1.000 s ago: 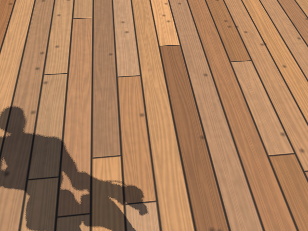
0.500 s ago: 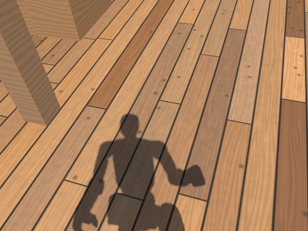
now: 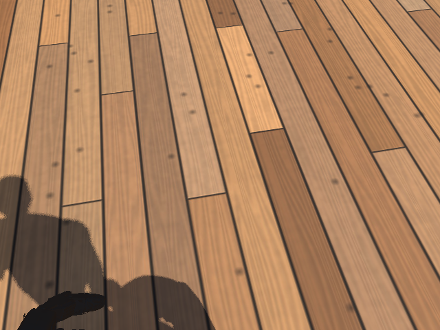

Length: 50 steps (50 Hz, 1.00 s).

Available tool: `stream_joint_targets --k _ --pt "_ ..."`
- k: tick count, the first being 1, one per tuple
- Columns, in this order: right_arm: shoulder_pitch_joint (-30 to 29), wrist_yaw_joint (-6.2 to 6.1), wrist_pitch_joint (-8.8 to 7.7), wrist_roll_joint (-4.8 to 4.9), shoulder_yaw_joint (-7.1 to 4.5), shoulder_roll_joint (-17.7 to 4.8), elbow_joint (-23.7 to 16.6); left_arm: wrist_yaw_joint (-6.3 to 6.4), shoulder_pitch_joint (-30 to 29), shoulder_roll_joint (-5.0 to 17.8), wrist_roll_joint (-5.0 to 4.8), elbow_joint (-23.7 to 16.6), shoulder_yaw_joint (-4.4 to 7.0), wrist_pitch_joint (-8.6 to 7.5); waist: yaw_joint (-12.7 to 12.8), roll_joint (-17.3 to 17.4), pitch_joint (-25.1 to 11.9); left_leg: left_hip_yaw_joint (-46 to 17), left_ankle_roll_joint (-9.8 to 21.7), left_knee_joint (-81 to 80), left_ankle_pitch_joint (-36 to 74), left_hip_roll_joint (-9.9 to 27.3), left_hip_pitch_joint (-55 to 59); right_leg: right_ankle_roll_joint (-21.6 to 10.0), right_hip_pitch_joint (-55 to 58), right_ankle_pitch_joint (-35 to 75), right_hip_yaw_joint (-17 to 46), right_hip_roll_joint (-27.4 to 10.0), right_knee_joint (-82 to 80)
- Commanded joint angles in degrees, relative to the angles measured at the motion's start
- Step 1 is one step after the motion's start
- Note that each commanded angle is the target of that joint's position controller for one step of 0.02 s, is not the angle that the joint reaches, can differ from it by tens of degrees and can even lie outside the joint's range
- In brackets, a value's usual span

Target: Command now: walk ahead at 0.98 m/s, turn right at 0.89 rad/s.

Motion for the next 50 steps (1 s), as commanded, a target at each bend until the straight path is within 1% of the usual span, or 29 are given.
stream_joint_targets --k 1,2,3,4,5,6,8,10,11,15,18,20,23,25,26,27,28,29,31,34,38,40,43,45,46,47,48,49,50 --pt "-7.17 -1.51 0.31 -0.48 -2.56 -13.12 -5.56 0.60 11.01 3.63 -0.52 -0.08 0.42 -0.13 11.85 8.14 -2.55 -0.66 2.87 17.27 92.04 15.19 -11.31 -3.18 24.27 -4.29 -3.77 6.92 -3.12" --pt "-10.18 -1.66 1.32 -0.83 -3.15 -14.82 -6.70 1.38 22.31 6.26 -0.50 3.01 1.72 -0.10 17.35 8.95 -8.10 -2.16 3.86 31.12 93.88 16.43 -13.93 -4.68 35.84 -8.10 -1.59 8.11 -3.38" --pt "-12.02 -1.13 2.03 -0.96 -3.23 -14.64 -7.72 2.58 33.41 9.31 -0.38 6.90 3.52 -0.41 21.20 6.45 -12.80 -3.35 4.90 49.24 81.14 15.11 -21.52 -6.18 50.86 -10.01 2.68 8.75 -9.70" --pt "-13.49 0.16 1.76 -0.84 -2.59 -10.25 -7.86 4.10 29.97 12.05 -1.96 7.12 5.57 0.43 17.75 -5.85 -9.14 -4.37 3.68 72.39 21.61 3.34 -38.11 -7.32 59.04 -14.55 11.53 4.99 -13.69" --pt "-8.09 0.87 0.30 0.13 -0.72 -5.22 -15.04 4.02 22.99 19.24 0.78 4.25 6.18 1.12 7.04 -15.75 -14.04 -12.17 0.66 90.52 -3.04 -2.51 -62.08 -18.81 71.11 -12.44 44.96 -9.36 -20.44" --pt "-13.44 0.70 -1.38 -0.22 -0.45 -8.00 -16.77 4.41 25.39 17.70 0.21 2.84 6.56 1.17 11.37 -3.84 -18.60 -22.33 1.66 89.42 1.39 -0.22 -66.29 -20.55 71.41 -22.02 55.04 -12.22 -30.34" --pt "-16.55 0.65 -2.11 -0.66 0.15 -8.01 -17.03 5.38 23.19 11.46 -0.08 5.31 5.13 -0.26 5.44 6.62 -2.77 -22.88 1.93 74.94 5.09 5.51 -63.31 -14.67 51.04 -20.41 48.67 -9.74 -35.95" --pt "-14.58 0.70 0.40 -2.87 0.73 -7.13 -15.96 6.05 18.65 9.40 -0.19 4.52 3.96 -2.09 0.58 7.48 1.07 -22.65 0.35 68.15 3.65 7.79 -55.62 -12.48 36.96 -12.98 38.90 -4.13 -36.09" --pt "-14.01 0.92 1.72 -3.11 0.90 -6.58 -15.73 5.90 18.20 8.00 -0.49 4.47 3.32 -2.90 -0.50 7.16 1.54 -21.74 -0.43 64.15 3.07 8.91 -53.07 -11.95 31.91 -12.28 35.55 -2.46 -36.83" --pt "-24.69 2.57 2.11 -1.25 2.69 -2.79 -19.30 4.85 21.12 6.28 -0.90 6.44 2.66 -5.67 3.24 3.55 5.33 -15.61 0.80 40.25 23.66 10.04 -48.24 -7.23 25.41 1.60 22.40 2.64 -42.21" --pt "-30.80 3.21 1.70 0.85 2.86 -2.35 -19.98 4.21 26.65 5.90 -1.75 8.50 2.30 -7.10 8.21 1.74 5.22 -11.62 5.01 28.02 38.58 7.40 -45.54 -2.09 33.51 15.90 18.40 0.67 -45.81" --pt "-32.31 3.31 1.47 0.91 2.27 -3.91 -19.67 4.77 27.95 7.43 -0.95 9.87 2.40 -7.21 8.84 1.19 4.35 -10.68 7.38 22.78 38.78 5.13 -47.23 -0.20 44.31 23.25 15.26 -1.11 -46.23" --pt "-27.25 3.33 1.36 0.80 0.65 -7.59 -17.63 6.58 27.61 10.59 0.75 10.66 2.72 -6.51 4.70 -3.39 -1.86 -8.89 9.72 21.77 28.51 -2.25 -41.83 3.02 56.20 55.41 10.45 -4.72 -36.08" --pt "-9.18 2.68 1.97 1.42 -1.10 -11.00 -11.74 7.77 23.36 11.69 3.07 9.81 3.10 -4.83 -4.60 -6.04 -9.87 -9.26 11.43 23.88 21.03 -5.73 -28.27 4.47 56.98 68.24 8.13 -6.40 -14.50" --pt "4.18 2.09 2.35 1.20 -2.24 -12.34 -7.51 8.11 18.33 12.15 3.21 8.60 3.25 -4.10 -12.23 -4.47 -12.85 -11.42 13.49 21.38 18.75 -3.83 -15.89 5.24 48.45 62.47 5.35 -4.71 5.24" --pt "10.61 1.34 3.10 0.55 -3.84 -16.06 -5.47 7.58 16.01 6.71 2.48 6.18 1.80 -4.86 -12.85 5.28 -14.57 -25.71 18.19 25.57 7.07 4.46 -1.39 6.34 27.45 22.01 5.13 2.46 31.80" --pt "3.86 1.82 3.48 -0.12 -4.29 -17.74 -5.62 5.77 22.16 1.86 0.06 3.45 0.30 -6.40 -2.27 22.02 -17.48 -63.15 28.14 12.59 0.55 16.23 9.18 9.07 3.04 -25.27 10.90 11.58 45.32" --pt "-2.53 2.36 3.41 0.37 -4.26 -14.08 -8.11 6.01 18.07 4.41 0.88 2.40 -0.53 -7.31 -3.27 9.07 -14.10 -65.52 27.50 6.34 -4.09 16.30 4.90 7.06 -0.96 -18.80 16.99 6.35 42.86" --pt "-4.57 2.33 3.14 0.81 -3.27 -9.07 -7.21 5.46 12.01 5.53 1.89 0.90 -1.08 -7.95 0.05 -4.00 -4.46 -54.28 23.34 3.35 -0.51 12.95 -13.12 6.56 3.60 -13.80 16.21 0.96 31.74" --pt "-4.83 1.68 1.70 1.28 -2.51 -8.73 -5.65 4.82 11.18 3.15 3.98 -1.75 -2.36 -4.86 4.99 -1.55 2.19 -45.48 21.79 0.63 6.93 6.54 -29.19 9.33 7.27 -16.85 14.30 -2.17 22.02" --pt "-4.37 1.80 0.56 1.77 -3.48 -10.42 -6.37 3.64 -1.98 1.63 2.22 -7.74 -4.01 -4.35 2.05 1.39 6.28 -38.48 19.26 -3.99 17.23 1.26 -41.18 11.98 14.83 -1.85 9.07 -2.42 -1.66" --pt "-2.00 2.07 0.53 2.53 -4.05 -11.10 -5.85 3.38 -4.88 0.49 1.30 -8.66 -4.35 -4.51 -0.69 2.84 4.03 -37.89 16.52 -2.80 27.81 0.78 -38.69 11.51 20.34 8.03 7.90 -0.43 -9.54" --pt "2.21 1.50 1.72 2.52 -4.61 -11.59 -4.31 4.38 -6.00 1.04 1.42 -9.30 -4.12 -5.22 -3.17 3.33 1.30 -37.00 12.14 7.67 50.95 -0.16 -26.98 10.15 22.28 8.48 7.25 4.03 -17.80" --pt "2.17 0.64 2.05 2.22 -4.98 -12.60 -4.17 5.80 -0.31 3.71 1.55 -8.15 -2.98 -6.00 -0.58 5.35 -4.18 -38.38 7.90 19.99 60.32 -1.66 -23.58 9.33 32.63 6.83 8.79 7.02 -23.06" --pt "-1.43 0.55 1.83 2.50 -5.40 -14.06 -5.20 6.56 7.66 5.67 1.22 -6.21 -2.09 -6.58 4.58 6.00 -7.81 -38.72 6.28 30.59 57.24 -3.16 -25.65 8.66 41.74 11.73 10.93 4.69 -26.40" --pt "-4.71 0.60 1.35 3.12 -5.03 -11.81 -7.21 7.22 18.50 9.16 1.92 -3.55 -0.84 -7.17 9.39 5.22 -13.90 -37.16 5.09 44.17 43.27 -4.71 -32.44 6.99 55.10 17.87 15.98 -3.57 -23.39" --pt "-3.09 -0.21 1.49 3.42 -3.34 -3.99 -9.42 7.46 26.60 12.43 3.03 -2.05 0.01 -7.07 9.19 -6.86 -21.62 -27.69 4.83 63.21 -12.20 -9.41 -44.26 5.16 69.67 54.03 26.85 -22.55 -12.98" --pt "4.70 -1.57 2.58 5.30 -3.27 -6.15 -11.33 6.06 28.34 11.22 2.48 -2.76 0.37 -5.86 5.92 -12.14 -35.17 -25.38 3.71 76.49 -18.33 -7.17 -51.57 -0.83 80.17 71.49 37.80 -34.24 -7.46" --pt "1.70 -1.66 3.42 3.68 -3.69 -9.49 -10.98 6.54 21.61 9.34 1.16 -3.98 1.15 -5.09 6.53 -10.57 -36.21 -24.08 3.68 78.76 -7.92 -3.59 -54.10 -4.11 74.32 51.37 38.04 -30.32 -13.85"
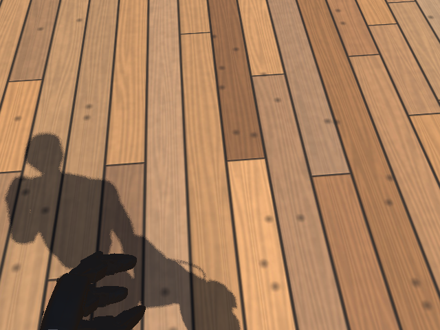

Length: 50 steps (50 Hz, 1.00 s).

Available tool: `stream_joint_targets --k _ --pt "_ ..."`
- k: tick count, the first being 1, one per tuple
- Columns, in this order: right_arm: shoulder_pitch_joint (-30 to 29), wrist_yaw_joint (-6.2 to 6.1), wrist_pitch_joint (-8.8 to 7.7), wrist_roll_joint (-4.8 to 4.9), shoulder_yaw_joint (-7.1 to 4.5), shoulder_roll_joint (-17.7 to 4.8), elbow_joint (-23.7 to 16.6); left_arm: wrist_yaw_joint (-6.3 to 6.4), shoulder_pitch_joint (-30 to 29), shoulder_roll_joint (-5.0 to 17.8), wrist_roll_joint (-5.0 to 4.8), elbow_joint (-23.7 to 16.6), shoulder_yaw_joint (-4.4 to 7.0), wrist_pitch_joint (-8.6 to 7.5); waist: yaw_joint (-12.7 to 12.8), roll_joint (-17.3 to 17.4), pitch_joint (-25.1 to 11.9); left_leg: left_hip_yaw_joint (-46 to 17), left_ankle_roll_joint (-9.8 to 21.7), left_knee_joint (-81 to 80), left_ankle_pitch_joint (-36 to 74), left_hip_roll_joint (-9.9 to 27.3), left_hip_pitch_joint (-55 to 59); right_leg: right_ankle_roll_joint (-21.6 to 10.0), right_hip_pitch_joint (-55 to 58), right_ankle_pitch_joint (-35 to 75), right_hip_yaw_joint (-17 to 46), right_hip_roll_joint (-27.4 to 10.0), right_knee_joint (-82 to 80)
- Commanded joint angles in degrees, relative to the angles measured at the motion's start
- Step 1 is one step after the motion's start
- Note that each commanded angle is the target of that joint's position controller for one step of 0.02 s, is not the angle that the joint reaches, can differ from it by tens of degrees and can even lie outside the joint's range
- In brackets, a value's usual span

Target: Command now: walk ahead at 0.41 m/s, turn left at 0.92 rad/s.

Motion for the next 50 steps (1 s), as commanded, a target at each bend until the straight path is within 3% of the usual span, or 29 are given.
stream_joint_targets --k 1,2,4,6,8,11,15,16,17,18,19,20,21,22,23,24,26,27,29,32,34,35,36,37,38,40,42,45,50 --pt "-1.00 -0.59 0.94 -1.66 -1.00 -6.94 -6.72 0.96 18.68 6.88 -1.33 0.24 4.29 1.43 11.74 -8.16 -29.73 6.16 -2.71 19.87 6.26 6.58 -28.78 -12.13 49.20 41.74 20.27 -24.04 -1.77" --pt "-4.14 0.61 1.81 -2.56 -1.21 -6.24 -7.11 1.14 16.85 4.00 -1.02 1.35 3.31 1.83 10.67 -7.09 -21.46 6.88 -3.76 16.83 7.96 7.74 -30.07 -10.36 42.36 35.06 14.50 -19.68 -4.37" --pt "-6.14 2.51 3.95 -3.51 -0.75 -3.04 -8.16 1.54 17.77 4.86 -1.65 3.56 3.70 1.97 9.05 -8.22 -11.37 7.49 -4.69 12.70 8.53 9.76 -27.72 -9.78 29.61 35.89 7.35 -17.33 -8.74" --pt "-7.11 3.08 5.23 -3.69 -0.11 -0.44 -10.22 1.16 16.40 6.24 -2.26 4.42 4.53 1.69 6.48 -8.69 -9.79 8.68 -4.67 8.19 10.39 10.21 -26.46 -10.16 24.55 34.39 3.78 -18.10 -11.62" --pt "-9.75 3.62 5.65 -4.02 0.28 -0.19 -12.62 0.99 13.62 7.03 -2.30 4.46 5.05 1.53 4.97 -9.37 -8.63 9.48 -3.95 0.56 16.28 11.66 -25.02 -9.97 20.95 32.27 -0.68 -18.37 -13.74" --pt "-11.18 4.72 5.37 -3.61 1.12 0.28 -13.42 0.59 10.89 7.72 -2.29 4.85 5.62 1.40 3.70 -9.68 -8.38 12.25 -1.85 -15.40 29.24 10.87 -12.03 -6.71 13.38 25.28 -9.82 -14.18 -12.97" --pt "-14.22 4.85 4.62 -3.99 0.75 -2.11 -14.14 -0.15 15.43 10.71 -3.26 5.92 7.13 2.52 5.88 -8.33 -6.79 14.59 0.24 -25.49 26.02 8.02 -6.84 -5.07 15.96 22.83 -10.57 -15.45 -6.42" --pt "-12.36 4.64 3.81 -4.58 0.63 -2.24 -13.47 -0.14 16.97 11.00 -3.53 6.37 7.21 3.21 5.38 -6.51 -7.58 13.93 1.12 -29.88 26.80 6.97 -2.60 -4.59 15.82 21.89 -10.69 -14.50 -1.21" --pt "-8.66 4.09 2.58 -5.26 0.31 -3.22 -11.79 -0.15 19.71 10.55 -3.15 7.26 7.01 3.99 4.22 -2.31 -9.66 12.81 2.14 -34.65 31.48 6.18 3.45 -3.24 15.23 17.20 -11.50 -11.58 7.00" --pt "-7.01 3.14 1.23 -5.74 -0.16 -7.49 -12.42 -0.31 25.40 7.92 -2.33 6.61 6.26 4.79 4.82 10.61 -13.65 -0.67 4.84 -35.68 62.79 20.27 12.55 -0.68 8.00 -9.70 -13.44 -7.18 21.57" --pt "-8.52 2.48 1.15 -3.82 0.98 -7.68 -14.58 -0.03 32.31 3.12 -2.56 6.77 4.65 6.51 8.57 14.02 -22.22 -14.31 13.18 -33.21 90.06 35.96 16.51 0.76 5.41 -37.08 -6.69 -2.23 32.12" --pt "-8.91 1.05 1.94 -1.72 1.95 -3.75 -14.28 0.46 29.89 5.33 -2.89 8.70 4.74 8.55 4.36 7.40 -27.02 -8.88 16.26 -37.14 74.13 34.42 13.07 1.13 8.80 -32.82 -0.25 -1.65 32.74" --pt "-12.67 0.07 2.61 -2.27 2.42 -3.47 -13.53 0.36 24.98 5.31 -3.78 7.50 4.41 9.34 5.28 9.92 -19.87 -6.09 15.25 -42.56 53.73 31.39 4.74 0.83 8.47 -30.23 0.73 -1.41 31.41" --pt "-17.21 -0.56 3.16 -2.87 2.84 -2.66 -12.73 0.43 21.66 6.82 -3.29 7.18 5.04 9.50 7.35 9.69 -11.71 -1.70 11.76 -44.95 43.13 27.36 -1.47 0.49 8.03 -27.28 0.49 -1.74 28.79" --pt "-19.52 -0.95 3.47 -3.12 2.72 -3.31 -12.38 0.49 22.09 8.49 -2.58 7.94 5.89 9.61 8.92 10.51 -7.81 2.25 9.84 -44.82 43.60 24.86 -4.88 0.38 8.62 -24.96 -0.64 -0.97 28.10" --pt "-19.44 -1.11 3.64 -3.05 2.52 -3.51 -12.13 0.43 24.49 9.20 -2.24 9.28 6.42 9.93 9.48 9.93 -7.11 5.66 9.36 -44.54 45.70 23.90 -6.19 0.34 9.88 -23.19 -2.25 0.04 29.02" --pt "-17.97 -1.15 3.45 -3.11 2.53 -2.40 -11.55 0.03 24.84 7.28 -2.66 9.42 6.50 9.90 9.38 5.07 -9.42 7.40 9.56 -43.94 44.20 24.52 -3.49 -0.14 10.02 -22.54 -2.65 0.26 28.03" --pt "-17.99 -1.17 3.26 -3.16 2.41 -2.11 -11.34 -0.25 24.09 5.69 -2.80 8.96 6.25 9.85 9.32 4.34 -9.89 7.86 9.65 -43.74 42.09 24.97 -2.47 -0.38 9.83 -22.10 -2.66 -0.14 26.29" --pt "-18.50 -1.14 3.18 -3.47 2.18 -1.53 -11.07 -0.84 22.15 3.97 -2.80 7.76 5.97 10.03 8.79 5.76 -9.74 9.21 9.43 -43.52 36.34 25.40 -2.23 -0.89 10.33 -20.89 -3.39 -0.60 21.67" --pt "-18.53 -0.99 3.41 -3.75 1.55 -1.83 -10.67 -1.65 20.80 4.34 -2.74 5.91 6.39 10.47 8.44 8.23 -9.85 10.37 8.61 -42.70 30.95 27.07 -3.03 -1.95 12.83 -19.70 -4.77 -0.48 15.49" --pt "-19.68 -1.07 3.63 -3.26 0.83 -3.01 -10.59 -2.16 23.08 4.06 -2.78 5.90 6.62 10.36 10.37 6.84 -10.27 12.72 5.81 -39.52 27.44 27.14 -5.48 -3.54 18.40 -15.70 -6.37 0.41 7.16" --pt "-19.38 -1.06 3.88 -3.02 0.51 -2.96 -10.21 -2.29 24.99 4.69 -2.49 6.53 6.96 10.04 11.35 3.61 -9.12 15.49 2.45 -34.66 21.52 25.50 -9.03 -4.93 21.98 -12.32 -4.61 1.09 0.25" --pt "-16.50 -0.69 4.56 -2.95 0.51 -1.37 -9.60 -1.98 25.26 8.32 -1.52 6.11 7.85 9.48 11.17 -8.32 -4.98 20.21 -2.51 -22.64 10.96 20.09 -16.21 -7.16 22.11 -11.57 9.70 -5.66 -12.56" --pt "-19.80 -0.89 5.13 -2.34 1.26 0.61 -13.89 -1.35 25.05 17.23 -1.60 4.30 9.85 9.37 11.38 -21.04 0.15 19.35 -6.49 -12.93 -3.83 7.93 -30.55 -13.93 19.39 1.50 35.34 -19.52 -18.88" --pt "-23.62 -1.11 5.30 -3.49 1.59 0.68 -14.67 -0.40 26.48 17.33 -1.10 4.61 10.48 9.66 12.73 -14.53 0.26 10.51 -5.90 -2.93 -3.06 8.67 -29.17 -17.38 16.36 2.93 33.95 -19.41 -20.02" --pt "-20.91 -0.52 4.64 -2.61 1.20 -0.68 -13.00 0.35 19.04 13.17 -2.07 3.43 9.41 10.13 8.07 -7.74 0.26 7.73 -5.14 -1.44 9.38 10.20 -27.70 -14.52 15.18 -2.89 22.66 -11.42 -17.01" --pt "-18.01 -0.04 4.03 -4.15 0.67 -2.15 -11.23 0.06 15.30 10.88 -2.92 1.83 8.99 9.94 7.30 -7.49 -4.33 8.49 -5.22 0.67 14.20 9.13 -26.39 -13.06 19.58 7.61 18.63 -7.14 -13.83" --pt "-18.03 0.43 4.18 -3.67 1.06 -1.36 -11.60 -0.33 19.15 11.36 -3.47 2.38 9.49 9.42 8.80 -4.58 -7.72 7.60 -6.06 -1.00 14.79 8.65 -27.44 -12.81 25.79 13.59 19.96 -6.52 -11.47" --pt "-19.81 0.05 4.22 -3.19 1.50 -2.38 -12.56 0.00 21.47 12.94 -2.87 2.17 10.22 9.68 11.10 -7.52 -7.74 6.34 -6.34 -10.64 13.77 7.55 -27.84 -13.32 29.35 9.63 25.60 -6.05 -10.63"
Over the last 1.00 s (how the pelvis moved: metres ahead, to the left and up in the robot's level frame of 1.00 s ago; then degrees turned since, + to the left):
0.94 -0.11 0.00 11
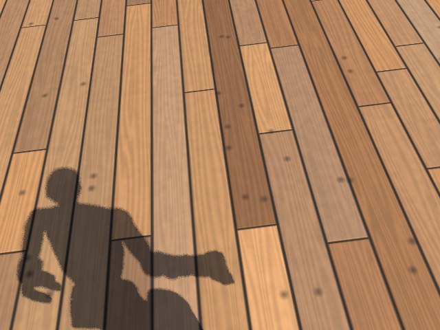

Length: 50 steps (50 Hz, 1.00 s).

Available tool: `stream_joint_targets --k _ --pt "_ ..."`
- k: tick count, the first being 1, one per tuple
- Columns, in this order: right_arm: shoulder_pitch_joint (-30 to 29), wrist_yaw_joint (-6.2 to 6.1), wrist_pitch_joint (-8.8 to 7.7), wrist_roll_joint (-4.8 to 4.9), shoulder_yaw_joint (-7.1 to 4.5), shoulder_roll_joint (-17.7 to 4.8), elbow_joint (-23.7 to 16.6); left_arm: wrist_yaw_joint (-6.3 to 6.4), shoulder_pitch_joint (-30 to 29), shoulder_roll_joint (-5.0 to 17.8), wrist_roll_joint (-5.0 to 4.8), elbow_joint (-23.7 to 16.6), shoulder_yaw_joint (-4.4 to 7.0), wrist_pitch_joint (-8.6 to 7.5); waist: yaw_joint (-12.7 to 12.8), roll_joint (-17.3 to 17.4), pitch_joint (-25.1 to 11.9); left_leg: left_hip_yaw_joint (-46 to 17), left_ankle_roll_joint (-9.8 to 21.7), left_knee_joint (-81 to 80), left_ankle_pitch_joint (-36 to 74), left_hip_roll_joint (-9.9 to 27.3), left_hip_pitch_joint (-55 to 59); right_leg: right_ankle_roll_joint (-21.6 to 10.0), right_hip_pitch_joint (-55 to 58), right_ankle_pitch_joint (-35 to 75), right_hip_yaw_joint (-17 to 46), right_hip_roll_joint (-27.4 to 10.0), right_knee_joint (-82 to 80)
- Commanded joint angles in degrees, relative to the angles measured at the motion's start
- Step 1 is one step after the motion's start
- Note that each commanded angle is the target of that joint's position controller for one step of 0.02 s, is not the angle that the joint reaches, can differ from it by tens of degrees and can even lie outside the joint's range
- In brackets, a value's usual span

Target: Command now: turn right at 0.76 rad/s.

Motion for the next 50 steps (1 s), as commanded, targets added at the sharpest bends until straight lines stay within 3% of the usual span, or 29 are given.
stream_joint_targets --k 1,2,3,5,8,10,12,13,14,15,17,19,21,23,28,30,32,33,34,35,36,37,38,40,42,46,48,49,50 --pt "-2.89 -0.20 -0.99 0.30 -0.39 -3.94 -4.49 0.31 2.80 8.83 0.39 -3.10 2.41 -0.45 1.95 -8.56 -5.88 -0.67 0.09 -4.53 -0.85 -0.26 -7.23 -7.36 13.76 16.30 17.61 -14.38 -4.82" --pt "-2.74 -0.25 -1.08 0.42 -0.34 -4.05 -4.39 0.30 2.69 8.70 0.57 -3.12 2.27 -0.47 2.09 -8.68 -6.09 -0.53 0.40 -5.74 -1.17 -0.29 -5.39 -7.29 12.88 17.72 17.79 -14.29 -4.40" --pt "-2.00 0.04 -1.30 0.07 -0.20 -4.33 -4.14 0.09 3.64 8.63 0.77 -2.96 2.22 -0.55 2.59 -8.27 -8.37 -0.09 0.71 -7.07 -1.84 -0.34 -2.52 -7.74 11.91 5.09 18.86 -13.62 -6.27" --pt "-1.63 1.05 -1.55 -0.41 -0.09 -4.44 -3.57 -0.66 2.64 7.33 1.82 -3.07 1.34 -0.84 2.90 -11.11 -6.63 2.07 1.65 -10.08 -3.08 0.06 0.38 -8.31 7.83 -21.99 21.05 -13.38 -11.25" --pt "-2.05 1.96 -2.54 0.19 0.19 -4.27 -3.29 -1.23 1.38 7.30 2.42 -2.48 0.68 -2.14 2.38 -10.93 -1.78 4.49 3.76 -15.16 -4.02 1.01 5.29 -8.21 1.81 -27.12 21.28 -14.96 -13.72" --pt "2.06 2.21 -3.20 0.75 0.47 -3.68 -1.82 -1.11 -1.34 8.01 2.10 -2.47 0.57 -3.22 -0.32 -8.24 -0.84 5.71 6.73 -21.53 -1.55 0.61 14.21 -7.12 -3.51 -25.77 17.57 -15.57 -13.28" --pt "12.74 2.06 -4.16 0.80 0.28 -3.81 2.11 -0.50 -5.39 6.48 2.25 -2.79 -0.07 -3.95 -6.30 -3.23 -0.72 5.61 9.12 -29.15 -2.22 -1.52 29.38 -4.81 -13.10 -27.24 9.94 -12.29 -4.89" --pt "20.21 1.95 -5.07 0.47 -0.32 -6.51 4.16 -0.26 -9.08 3.25 2.65 -4.09 -1.02 -4.52 -9.70 5.79 0.12 -9.38 11.18 -36.40 -14.42 6.05 34.18 -2.20 -19.81 -21.79 1.00 -7.02 11.76" --pt "20.74 2.42 -5.81 0.35 -1.52 -11.96 3.59 -0.54 -12.32 1.44 2.12 -7.60 -1.90 -5.65 -8.48 11.02 3.33 -37.93 16.31 -47.54 -30.31 18.76 35.97 1.56 -33.61 -15.55 -8.42 -1.26 25.18" --pt "17.50 3.04 -5.57 0.13 -2.17 -12.33 2.91 -0.88 -12.36 2.24 2.62 -8.62 -2.06 -6.49 -5.49 7.53 5.39 -48.91 19.79 -51.23 -35.79 21.16 32.47 2.27 -38.25 -12.97 -3.95 -3.50 29.23" --pt "14.35 3.21 -6.14 0.92 -2.08 -9.35 1.94 -1.50 -12.83 5.23 3.10 -6.89 -1.54 -7.37 -4.17 1.57 4.77 -36.32 18.05 -47.94 -23.37 15.81 30.17 4.51 -34.46 -4.19 -3.37 -7.23 30.11" --pt "16.50 2.44 -6.64 1.50 -1.70 -7.51 3.21 -2.12 -12.60 4.41 3.79 -6.08 -1.84 -6.90 -4.48 3.99 2.38 -27.43 16.07 -48.62 -13.40 10.30 28.68 6.23 -28.91 -1.38 -5.46 -7.59 27.18" --pt "19.59 1.96 -6.78 1.57 -1.61 -6.26 4.84 -2.49 -14.87 2.53 3.25 -6.68 -2.56 -6.16 -5.24 4.97 2.21 -24.80 16.37 -48.76 -6.78 8.11 27.75 7.33 -27.64 1.22 -6.78 -7.17 24.85" --pt "21.75 1.65 -6.62 1.46 -2.12 -6.62 5.56 -2.53 -18.40 1.82 2.75 -7.53 -3.02 -5.89 -6.51 4.33 2.19 -24.40 16.99 -48.26 -2.54 7.45 28.55 8.18 -28.64 2.41 -7.64 -6.68 21.67" --pt "25.38 1.32 -6.35 1.19 -2.78 -6.66 7.12 -2.91 -29.09 0.41 1.94 -10.96 -4.13 -6.73 -10.37 6.35 2.80 -25.34 17.17 -44.95 8.79 6.35 28.49 8.76 -24.85 3.81 -9.48 -4.29 9.64" --pt "24.58 1.00 -6.39 1.28 -3.03 -7.02 7.49 -2.80 -28.76 0.91 1.60 -11.80 -4.09 -7.26 -9.03 7.42 1.73 -26.45 16.38 -42.98 18.12 7.45 26.93 8.09 -17.44 3.66 -9.39 -3.47 5.86" --pt "19.23 1.00 -6.92 1.56 -3.54 -9.01 6.55 -1.56 -18.39 3.58 1.18 -9.17 -3.01 -7.76 -2.55 6.54 -3.43 -23.40 13.14 -34.70 37.60 6.14 19.64 5.95 3.48 1.10 -9.62 -1.54 2.34" --pt "16.51 1.44 -7.50 1.90 -4.04 -10.71 6.00 -0.34 -7.16 6.72 1.37 -5.95 -1.63 -8.03 3.38 3.02 -9.74 -19.95 11.18 -22.26 43.06 2.99 14.37 4.28 19.18 1.41 -8.44 -3.11 2.12" --pt "14.96 1.97 -8.50 2.22 -3.80 -9.55 4.95 1.44 5.25 11.33 2.14 -4.12 0.18 -8.15 9.39 -0.64 -17.51 -16.31 10.12 -6.13 33.00 -0.39 5.06 2.19 35.19 -10.58 -1.05 -12.25 2.52" --pt "18.33 1.69 -8.96 4.25 -1.52 -0.42 2.36 2.06 11.24 15.83 4.30 -3.35 1.27 -8.08 8.22 -16.82 -28.02 -9.25 9.25 12.27 -8.87 -6.86 -8.94 -2.33 48.30 -37.58 27.96 -31.72 -5.89" --pt "15.85 1.33 -7.87 3.25 -1.25 -3.73 1.92 1.99 5.67 13.56 3.70 -3.39 1.09 -7.43 5.27 -15.93 -22.82 -5.45 9.90 20.15 -6.28 -2.32 -13.51 -3.37 38.20 -43.15 39.81 -33.08 -11.38" --pt "11.11 1.64 -7.13 1.62 -1.66 -5.21 1.91 1.86 0.84 8.06 3.40 -3.64 -0.08 -7.21 4.33 -10.21 -13.28 -3.40 10.05 20.88 -0.85 0.84 -15.08 -2.87 29.69 -37.17 30.80 -30.10 -11.01" --pt "9.54 2.46 -6.81 0.36 -1.43 -4.46 2.29 1.45 0.49 5.07 3.37 -2.33 -0.79 -7.39 3.50 -5.30 -8.17 -2.34 9.94 19.21 1.94 3.00 -14.28 -3.16 23.35 -27.55 22.23 -27.38 -11.80" --pt "7.15 4.05 -5.93 -0.99 -0.89 -1.94 1.65 1.03 1.79 2.52 3.34 0.65 -1.70 -8.23 1.24 -6.55 -1.92 -2.18 9.38 16.82 2.42 4.72 -13.09 -2.91 14.67 -16.71 11.98 -22.67 -14.83" --pt "4.41 4.89 -5.03 -0.87 0.00 -0.03 -0.17 0.08 3.61 0.61 2.33 3.39 -2.17 -9.68 -0.27 -8.13 0.87 -3.37 9.05 14.29 2.20 5.29 -15.09 -3.35 12.43 -11.21 7.88 -21.90 -17.23" --pt "-6.23 6.00 -5.07 -1.44 1.09 -1.22 -5.99 -0.46 4.47 1.91 1.49 6.24 -2.16 -11.11 -2.54 -6.86 5.42 -3.17 7.91 2.16 9.13 4.54 -17.86 -3.69 8.73 2.29 -2.96 -20.28 -22.73" --pt "-10.60 7.14 -5.66 -1.47 2.19 -1.18 -7.64 -0.68 4.68 2.93 0.47 7.26 -2.08 -10.96 -2.84 -4.89 6.23 5.50 8.26 -11.56 16.35 4.27 -4.15 -3.47 0.76 9.27 -7.81 -17.42 -28.12" --pt "-11.09 7.33 -5.90 -1.25 2.56 -0.45 -7.39 -0.88 5.79 4.36 -0.10 7.81 -1.92 -10.95 -2.48 -4.28 5.65 7.68 8.53 -13.10 19.01 3.20 3.14 -4.00 -1.89 15.28 -7.94 -17.47 -29.56" --pt "-10.60 7.03 -6.08 -1.11 2.57 -1.10 -7.27 -1.12 6.53 7.17 0.02 8.32 -1.38 -10.92 -3.25 -4.83 5.69 7.85 8.79 -14.58 18.11 2.62 6.82 -4.42 -0.57 23.45 -7.66 -19.08 -27.99"
Over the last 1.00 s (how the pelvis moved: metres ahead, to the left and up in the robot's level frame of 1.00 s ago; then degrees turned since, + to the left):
0.18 -0.03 0.03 -10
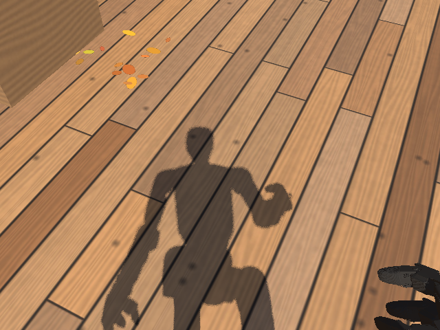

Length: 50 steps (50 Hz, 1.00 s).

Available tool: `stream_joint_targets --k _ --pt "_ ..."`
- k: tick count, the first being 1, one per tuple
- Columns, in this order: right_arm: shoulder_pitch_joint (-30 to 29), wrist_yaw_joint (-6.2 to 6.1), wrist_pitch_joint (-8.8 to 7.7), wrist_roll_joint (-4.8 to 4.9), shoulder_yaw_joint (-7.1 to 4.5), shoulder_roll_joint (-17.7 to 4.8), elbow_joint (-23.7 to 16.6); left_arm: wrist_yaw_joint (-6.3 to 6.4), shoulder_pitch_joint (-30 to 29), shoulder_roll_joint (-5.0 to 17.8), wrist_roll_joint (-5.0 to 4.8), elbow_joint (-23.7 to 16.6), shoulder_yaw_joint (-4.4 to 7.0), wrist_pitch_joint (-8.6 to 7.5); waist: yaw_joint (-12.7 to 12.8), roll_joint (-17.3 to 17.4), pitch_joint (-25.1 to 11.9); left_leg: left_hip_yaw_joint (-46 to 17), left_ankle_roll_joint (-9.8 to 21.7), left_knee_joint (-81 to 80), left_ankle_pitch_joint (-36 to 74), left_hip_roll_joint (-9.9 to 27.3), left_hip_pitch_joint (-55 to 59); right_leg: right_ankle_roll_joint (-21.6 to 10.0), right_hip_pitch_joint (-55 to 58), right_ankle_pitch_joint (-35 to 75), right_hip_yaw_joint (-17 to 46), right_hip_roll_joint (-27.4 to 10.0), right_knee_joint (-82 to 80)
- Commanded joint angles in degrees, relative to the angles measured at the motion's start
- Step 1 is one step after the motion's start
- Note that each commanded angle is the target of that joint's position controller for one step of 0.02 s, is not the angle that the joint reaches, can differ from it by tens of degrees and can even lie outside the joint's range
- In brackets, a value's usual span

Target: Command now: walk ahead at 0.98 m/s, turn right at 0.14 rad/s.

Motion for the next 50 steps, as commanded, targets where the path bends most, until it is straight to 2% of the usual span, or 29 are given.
stream_joint_targets --k 1,3,4,5,6,7,8,9,13,16,19,21,24,26,27,28,29,30,31,34,37,40,42,44,45,47,48,49,50 --pt "1.68 -0.20 -0.77 0.03 0.65 -1.59 -2.46 -0.64 -8.86 9.51 -0.55 -4.96 0.93 -1.65 -8.72 -4.31 7.04 5.06 0.67 -6.30 1.43 -3.01 22.28 -10.09 -19.38 45.25 6.48 -13.20 -6.34" --pt "16.06 -2.42 -0.86 -0.49 -1.17 -5.40 1.90 -0.13 -7.89 13.24 -0.14 -3.75 1.65 -0.88 -16.19 -5.22 -3.37 4.99 1.03 -9.37 -5.41 -6.95 40.66 -8.37 -16.84 61.84 4.83 -12.10 15.63" --pt "26.07 -3.68 -1.01 -1.27 -2.62 -8.86 4.72 0.10 -7.86 12.66 -0.16 -3.77 1.34 -0.64 -21.28 -5.13 -8.74 1.47 0.75 -10.39 -7.02 -3.22 55.74 -7.51 -25.79 51.75 4.52 -9.09 32.53" --pt "32.90 -5.02 -1.52 -2.38 -3.85 -14.52 5.88 -0.09 -5.84 3.91 0.99 -5.01 -0.43 -0.44 -19.60 7.72 -16.24 -16.54 0.22 -12.86 -27.04 13.29 66.50 -7.59 -36.81 3.84 5.56 -2.77 56.96" --pt "31.45 -5.28 -1.58 -2.22 -4.20 -16.64 4.02 -0.03 -0.48 0.90 -2.49 -7.72 -0.99 -0.28 -14.86 15.71 -26.38 -44.73 2.46 -26.91 -39.45 25.26 68.14 -7.89 -45.23 -7.98 12.20 1.52 72.18" --pt "25.86 -5.31 -1.42 -1.20 -3.74 -12.41 4.41 0.20 -7.58 5.51 -1.98 -7.91 0.21 0.46 -13.84 6.74 -15.85 -40.14 1.79 -30.92 -39.18 21.26 59.58 -8.11 -50.16 -0.14 11.99 -1.90 73.80" --pt "21.14 -5.30 -1.89 -0.64 -2.61 -8.01 4.62 -0.24 -10.12 4.83 -1.38 -8.13 0.08 0.75 -11.38 4.13 -6.60 -29.72 2.00 -30.06 -29.75 19.08 50.84 -7.81 -51.08 4.69 10.82 -4.28 70.03" --pt "18.76 -5.05 -2.34 -0.62 -2.25 -5.84 5.30 -0.71 -10.19 3.29 -0.91 -7.15 -0.25 1.23 -9.05 2.55 -2.57 -22.63 1.73 -31.02 -20.30 16.50 44.50 -7.15 -48.96 6.15 10.48 -6.14 67.57" --pt "19.42 -4.71 -4.51 1.74 -1.33 -1.37 8.64 -2.29 -12.80 -0.71 0.38 -7.45 -0.38 4.91 -4.60 3.31 3.80 -5.36 -0.02 -36.70 -6.58 13.02 35.83 -5.74 -48.48 7.20 9.30 -9.03 64.05" --pt "19.91 -4.56 -5.52 1.76 -0.85 0.82 10.42 -3.28 -21.31 -2.12 0.43 -11.13 -1.07 5.35 -4.08 3.63 7.58 7.23 -1.32 -39.30 7.24 9.35 34.66 -5.79 -51.44 15.86 5.74 -8.51 57.62" --pt "19.77 -5.41 -5.79 1.60 -1.16 -1.08 11.15 -4.42 -27.72 -1.35 0.16 -13.80 -1.78 5.00 -3.61 1.26 8.89 15.18 -2.35 -41.53 16.50 7.08 35.48 -7.84 -46.73 23.42 0.66 -6.37 42.65" --pt "21.75 -6.16 -5.65 1.64 -1.52 -3.83 11.90 -4.92 -30.10 -0.83 0.26 -14.55 -2.06 4.84 -3.51 -0.03 8.70 17.73 -3.21 -39.92 35.57 7.67 39.32 -9.78 -40.87 25.53 -4.09 -2.54 35.18" --pt "20.92 -7.57 -3.31 1.04 -3.09 -9.97 10.66 -4.01 -17.66 3.94 -0.27 -11.19 -0.62 5.05 3.99 4.64 -0.60 17.28 -4.29 -20.49 67.72 10.34 46.95 -12.27 -26.44 17.74 -6.31 3.89 34.26" --pt "16.38 -7.33 -1.29 0.37 -3.76 -11.39 8.82 -2.21 3.71 9.16 -0.22 -4.82 2.34 5.21 13.25 2.59 -9.69 14.59 -2.69 11.76 58.51 10.45 37.77 -15.45 -2.71 9.41 -0.65 5.69 30.40" --pt "14.54 -6.08 -1.50 0.54 -3.01 -6.70 8.86 -0.92 0.16 11.37 -1.87 -4.91 4.13 6.11 10.67 -9.28 -4.46 13.53 -4.09 36.31 4.18 -1.54 23.05 -17.25 2.04 5.53 7.65 2.64 25.35" --pt "22.58 -5.39 -2.88 0.50 -0.78 -0.42 2.54 -0.99 -7.48 17.98 0.65 -7.66 4.57 6.59 -2.60 -19.31 -8.46 5.77 -7.30 53.37 -23.87 -6.81 -0.72 -27.59 13.51 13.46 37.67 -9.70 21.65" --pt "18.90 -5.59 -4.58 0.51 -0.24 -2.99 0.14 -0.61 -7.68 18.03 0.46 -10.02 5.27 6.68 1.18 -10.94 -15.26 -4.38 -6.36 53.24 -21.15 -5.40 -7.56 -31.71 16.80 -5.27 54.06 -15.05 7.69" --pt "15.17 -5.57 -5.57 0.43 -0.32 -5.20 0.36 0.11 -8.25 13.51 0.53 -9.17 4.44 6.21 -0.22 -1.31 -5.05 -5.36 -5.79 45.88 -17.39 -1.92 -8.87 -27.57 6.81 -10.50 53.61 -14.93 1.86" --pt "13.31 -5.58 -5.47 0.23 -0.21 -5.04 0.06 0.31 -9.78 10.72 0.30 -8.03 3.62 5.48 -3.50 3.32 0.22 -5.34 -5.93 38.16 -14.90 0.77 -4.80 -24.52 -2.83 -6.37 48.14 -12.68 1.98" --pt "13.85 -5.51 -1.75 -1.82 0.75 -3.27 0.73 0.72 -12.80 7.98 -0.39 -8.29 2.21 2.71 -8.32 4.57 4.80 -4.17 -8.54 27.20 -15.65 4.30 5.88 -21.88 -21.76 7.52 34.22 -5.02 1.93" --pt "5.81 -4.91 -1.20 -0.78 1.71 -1.03 -3.34 0.60 -11.92 9.33 -0.80 -8.20 2.50 1.49 -7.31 3.60 7.93 0.92 -10.38 11.30 -8.04 2.98 10.45 -19.26 -28.85 40.77 25.57 -0.19 4.11" --pt "3.07 -4.60 -1.71 0.51 2.85 1.63 -4.29 0.35 -8.40 8.73 -1.56 -6.63 2.95 2.56 -3.43 -0.91 2.26 4.77 -7.61 -6.12 9.06 -2.86 17.73 -11.52 -24.18 53.84 18.87 5.00 10.59" --pt "2.12 -4.79 -2.10 0.94 2.94 2.09 -3.65 0.43 -4.62 6.49 -1.81 -4.95 2.27 2.37 -0.20 -3.55 0.06 6.31 -5.55 -12.92 17.62 -5.34 22.03 -8.86 -19.56 53.21 18.92 3.72 10.55" --pt "5.94 -5.58 -2.69 0.36 2.02 -0.28 -1.68 1.21 -3.90 5.93 -0.86 -4.10 1.95 1.54 -1.24 -5.90 -1.24 4.77 -3.56 -17.54 19.23 -6.47 25.15 -6.95 -12.02 54.65 20.43 1.21 13.58" --pt "12.06 -5.89 -3.19 0.43 1.16 -2.45 0.70 1.63 -6.06 7.39 -0.09 -4.40 2.36 1.29 -4.58 -6.98 -2.71 3.53 -2.58 -18.83 17.96 -6.70 28.34 -6.14 -8.56 57.06 20.20 -0.03 18.80" --pt "30.54 -6.09 -4.85 0.71 -0.42 -6.73 7.87 1.87 -13.07 7.38 -0.02 -6.42 2.43 1.40 -14.80 -3.40 -7.83 -0.74 -0.57 -23.85 35.93 -0.12 41.79 -4.08 -10.18 40.94 13.83 4.46 44.74" --pt "29.81 -5.37 -4.68 -0.13 -0.71 -8.76 8.18 2.03 1.00 -0.58 -1.53 -5.41 1.08 2.29 -6.07 12.59 -16.03 -18.86 9.46 -9.01 76.50 17.14 60.33 -0.94 -27.12 -17.75 11.06 11.97 68.28" --pt "30.41 -4.42 -3.64 1.81 -1.59 -8.25 7.86 2.24 7.27 2.16 -1.73 -3.85 0.62 2.61 -6.22 10.19 -25.25 -34.83 15.59 -13.91 70.61 20.60 67.43 -1.40 -35.72 -15.73 15.68 12.42 75.66" --pt "21.49 -4.63 -2.67 3.17 -1.88 -6.15 4.94 2.17 0.94 4.43 0.18 -4.62 0.42 3.01 -4.71 3.98 -20.23 -32.15 15.03 -19.84 54.68 17.29 58.67 -1.11 -36.80 -6.79 13.60 6.99 74.69"
Over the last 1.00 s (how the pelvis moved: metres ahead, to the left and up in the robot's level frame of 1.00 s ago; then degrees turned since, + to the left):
0.52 0.13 -0.02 27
